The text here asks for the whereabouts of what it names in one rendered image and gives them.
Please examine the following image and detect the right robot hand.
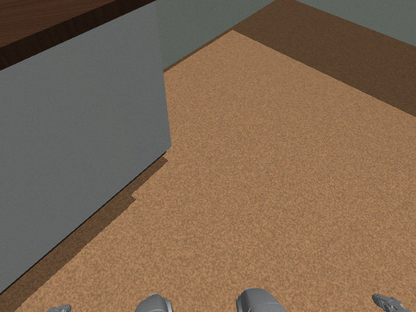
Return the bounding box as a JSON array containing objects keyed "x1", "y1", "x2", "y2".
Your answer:
[{"x1": 372, "y1": 294, "x2": 412, "y2": 312}]

